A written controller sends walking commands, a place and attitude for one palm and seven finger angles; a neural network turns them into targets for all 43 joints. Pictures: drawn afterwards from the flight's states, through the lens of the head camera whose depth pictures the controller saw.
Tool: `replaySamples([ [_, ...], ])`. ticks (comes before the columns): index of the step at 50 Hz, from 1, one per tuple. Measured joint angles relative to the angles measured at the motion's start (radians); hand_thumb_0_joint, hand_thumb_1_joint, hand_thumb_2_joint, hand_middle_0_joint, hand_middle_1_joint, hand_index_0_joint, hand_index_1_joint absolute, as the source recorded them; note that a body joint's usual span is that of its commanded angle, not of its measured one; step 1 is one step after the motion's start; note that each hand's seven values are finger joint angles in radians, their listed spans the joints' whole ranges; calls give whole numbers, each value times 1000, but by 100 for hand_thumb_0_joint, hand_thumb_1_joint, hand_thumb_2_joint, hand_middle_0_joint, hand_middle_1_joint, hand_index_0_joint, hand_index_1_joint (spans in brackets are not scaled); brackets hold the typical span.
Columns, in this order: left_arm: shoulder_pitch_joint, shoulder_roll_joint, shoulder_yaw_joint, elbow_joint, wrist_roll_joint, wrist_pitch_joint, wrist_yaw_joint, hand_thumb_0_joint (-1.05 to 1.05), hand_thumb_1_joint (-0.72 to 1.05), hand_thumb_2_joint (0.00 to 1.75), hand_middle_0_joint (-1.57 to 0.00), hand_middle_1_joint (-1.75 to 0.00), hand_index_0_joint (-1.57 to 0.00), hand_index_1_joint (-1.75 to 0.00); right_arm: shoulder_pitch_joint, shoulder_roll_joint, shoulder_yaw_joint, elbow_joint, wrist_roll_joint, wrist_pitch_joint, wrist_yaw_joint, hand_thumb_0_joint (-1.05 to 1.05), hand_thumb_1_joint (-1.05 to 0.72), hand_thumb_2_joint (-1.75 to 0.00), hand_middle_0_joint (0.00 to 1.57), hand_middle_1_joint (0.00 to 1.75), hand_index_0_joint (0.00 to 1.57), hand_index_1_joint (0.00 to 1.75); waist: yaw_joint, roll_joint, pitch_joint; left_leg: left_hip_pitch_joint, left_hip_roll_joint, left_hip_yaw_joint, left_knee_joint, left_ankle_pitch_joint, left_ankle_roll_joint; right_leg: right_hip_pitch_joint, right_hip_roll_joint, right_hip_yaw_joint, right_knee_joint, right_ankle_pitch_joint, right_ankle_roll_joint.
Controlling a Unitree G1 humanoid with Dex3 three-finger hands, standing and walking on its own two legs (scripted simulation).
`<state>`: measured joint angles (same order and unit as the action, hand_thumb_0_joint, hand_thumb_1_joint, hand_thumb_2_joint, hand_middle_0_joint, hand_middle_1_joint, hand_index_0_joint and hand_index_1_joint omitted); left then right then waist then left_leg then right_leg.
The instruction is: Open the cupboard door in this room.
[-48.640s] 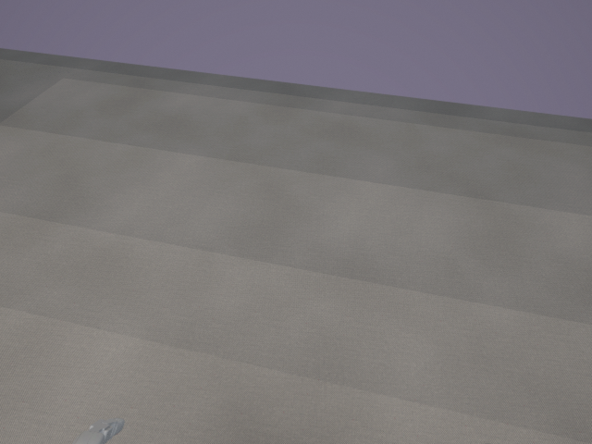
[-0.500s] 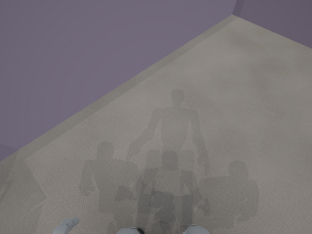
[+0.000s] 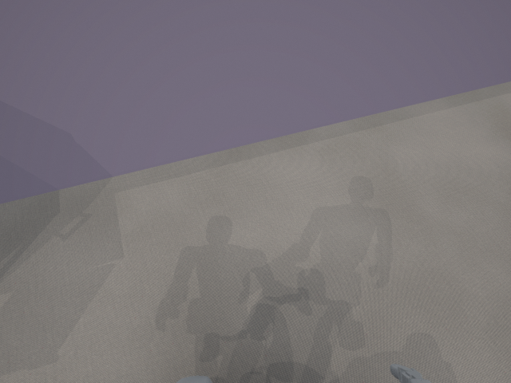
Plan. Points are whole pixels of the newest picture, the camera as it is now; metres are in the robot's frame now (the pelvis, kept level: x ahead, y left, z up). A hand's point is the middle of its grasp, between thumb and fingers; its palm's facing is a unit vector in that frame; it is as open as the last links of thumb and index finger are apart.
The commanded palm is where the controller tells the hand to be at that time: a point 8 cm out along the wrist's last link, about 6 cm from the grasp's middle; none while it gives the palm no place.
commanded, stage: turn to face it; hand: left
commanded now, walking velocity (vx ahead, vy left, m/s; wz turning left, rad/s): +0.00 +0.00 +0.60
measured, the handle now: out of the picture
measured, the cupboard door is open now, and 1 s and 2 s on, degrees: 49 49 49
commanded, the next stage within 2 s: take the last steps up to it in 1.94 s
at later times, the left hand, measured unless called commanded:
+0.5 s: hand out of the picture +0.07 +0.19 -0.14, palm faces +0.23 -0.93 -0.29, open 7.4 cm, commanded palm none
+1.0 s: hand out of the picture -0.10 +0.17 -0.18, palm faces +0.59 -0.77 -0.24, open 7.4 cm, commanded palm none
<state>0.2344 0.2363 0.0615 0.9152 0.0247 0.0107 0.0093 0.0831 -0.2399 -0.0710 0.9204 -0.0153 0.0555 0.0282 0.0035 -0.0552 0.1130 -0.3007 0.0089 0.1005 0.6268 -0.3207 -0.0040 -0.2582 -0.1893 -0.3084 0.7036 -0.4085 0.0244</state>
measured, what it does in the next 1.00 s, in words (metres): steps on the spot, turning left: right foot, then left foot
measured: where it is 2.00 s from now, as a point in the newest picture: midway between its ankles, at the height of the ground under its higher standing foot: outside the picture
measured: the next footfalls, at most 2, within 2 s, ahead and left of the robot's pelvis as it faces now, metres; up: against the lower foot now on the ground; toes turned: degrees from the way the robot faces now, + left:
right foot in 0.48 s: +0.05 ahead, -0.13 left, +0.00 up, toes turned +13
left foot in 0.94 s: -0.02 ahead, +0.08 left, +0.00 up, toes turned +40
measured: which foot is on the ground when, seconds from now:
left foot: down 0.00-0.48, up 0.50-0.92, down 0.94-1.00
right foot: down 0.00-0.00, up 0.02-0.46, down 0.48-0.94, up 0.96-1.00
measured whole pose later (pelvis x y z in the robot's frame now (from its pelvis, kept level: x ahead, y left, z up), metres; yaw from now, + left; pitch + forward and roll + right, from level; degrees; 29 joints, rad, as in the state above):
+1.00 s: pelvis +0.00 -0.02 +0.00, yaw +36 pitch +0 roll +1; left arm 0.24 0.26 0.07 0.94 0.02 0.05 0.01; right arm 0.06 -0.23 -0.06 0.90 -0.02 0.03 0.02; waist 0.01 -0.07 0.13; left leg -0.33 -0.02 0.10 0.67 -0.33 0.04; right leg -0.33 -0.18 -0.19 0.94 -0.55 0.05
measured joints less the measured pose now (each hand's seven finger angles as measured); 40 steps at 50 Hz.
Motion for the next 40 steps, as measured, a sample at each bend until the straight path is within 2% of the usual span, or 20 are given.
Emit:
replaySamples([
  [1, -2, 12, 5, 8, -4, 12, -1, 0, 91, 90, -21, -30, -20, -30, -7, 6, 1, -8, -2, -10, -1, 0, -91, -90, 20, 30, 19, 30, 2, -12, 2, -13, -11, -3, 17, 7, 33, -37, -3, 39, 83, -63, 20],
  [2, -7, 21, 8, 15, -4, 29, 1, 0, 91, 90, -21, -30, -20, -30, -10, 11, 5, -16, -3, -19, -3, 0, -91, -90, 20, 30, 19, 30, 6, -17, 4, -22, -14, -8, 32, -4, 50, -80, 14, 94, 178, -121, 33],
  [4, -20, 32, 13, 28, -1, 52, 6, 1, 91, 90, -20, -29, -20, -30, -3, 20, 13, -24, -5, -30, -12, 0, -91, -90, 20, 30, 19, 30, 7, -13, -1, -20, -16, -26, 20, -11, 58, -153, 50, 175, 329, -139, 46],
  [7, -43, 35, 19, 29, 1, 56, -1, 1, 91, 90, -20, -29, -20, -30, 21, 27, 20, -24, -7, -31, -25, 0, -91, -90, 20, 30, 20, 30, 7, 1, -13, 1, -23, -56, -52, 31, 51, -228, 77, 250, 442, -44, 62],
  [11, -66, 30, 18, 9, 1, 44, -9, 1, 91, 90, -20, -29, -20, -30, 55, 33, 27, -9, -5, -30, -29, 0, -91, -90, 20, 30, 20, 30, 7, 17, -25, 22, -35, -92, -133, 84, 55, -266, 87, 301, 441, 47, 77],
  [15, -88, 22, 15, -6, -1, 40, -8, 1, 90, 90, -20, -29, -20, -30, 89, 39, 27, 3, -8, -27, -27, 0, -90, -90, 21, 30, 20, 30, -6, 33, -30, 18, -46, -132, -158, 107, 49, -247, 101, 318, 348, 46, 84],
  [21, -125, -4, 4, -29, -10, 33, -4, 1, 90, 90, -20, -29, -20, -30, 124, 36, 12, 15, -14, -12, -25, 0, -90, -90, 21, 30, 20, 30, -38, 67, -24, -28, -63, -199, -122, 106, 20, -143, 153, 310, 93, 3, 67],
  [23, -127, -14, -1, -39, -14, 21, -3, 1, 90, 90, -20, -29, -20, -30, 133, 30, 4, 19, -10, -5, -27, 0, -90, -90, 21, 30, 20, 30, -44, 80, -26, -54, -73, -223, -87, 95, 4, -73, 173, 299, -55, 65, 57],
  [24, -124, -20, -4, -44, -12, 10, -2, 1, 90, 90, -20, -29, -20, -30, 139, 25, -1, 22, -5, -2, -26, 0, -90, -90, 21, 30, 20, 30, -42, 86, -30, -73, -79, -233, -56, 82, -5, -38, 176, 291, -127, 77, 29],
  [26, -120, -40, -14, -44, -6, -2, 4, 0, 90, 90, -20, -29, -20, -30, 129, 11, -13, 36, -2, 7, -27, 0, -90, -90, 21, 30, 20, 30, -42, 107, -15, -131, -83, -223, 120, -87, -22, -29, 176, 265, -119, 70, -31],
  [27, -115, -49, -20, -42, -5, -4, 7, 0, 90, 90, -20, -29, -20, -30, 127, 5, -17, 41, -4, 11, -25, 0, -91, -90, 21, 30, 20, 30, -47, 109, -11, -166, -85, -204, 237, -130, -28, -17, 167, 249, -121, 69, -46],
  [29, -100, -63, -26, -38, -8, -1, 11, 0, 90, 90, -20, -29, -20, -30, 124, -4, -22, 48, -6, 19, -19, 0, -91, -90, 20, 30, 20, 30, -54, 107, -6, -218, -70, -162, 429, -126, -45, 15, 151, 220, -148, 76, -56],
  [31, -85, -73, -30, -32, -10, 0, 13, 0, 90, 90, -20, -29, -20, -30, 119, -9, -24, 53, -6, 24, -13, 0, -91, -90, 20, 30, 20, 30, -60, 99, -4, -241, -42, -132, 531, -87, -61, 44, 137, 191, -177, 85, -56],
  [35, -61, -82, -28, -26, -11, -5, 16, 0, 91, 90, -21, -30, -20, -30, 109, -10, -21, 60, -4, 32, -8, 0, -91, -90, 20, 30, 19, 30, -61, 77, -3, -231, 4, -107, 537, -55, -79, 78, 111, 127, -203, 83, -57],
  [40, -38, -63, -20, -25, -2, -14, 13, 0, 92, 90, -21, -30, -20, -30, 69, -10, -14, 65, -4, 38, -7, 0, -91, -90, 20, 30, 19, 30, -33, 54, 8, -162, 31, -72, 370, -98, -79, 93, 78, 52, -181, 57, -49],
])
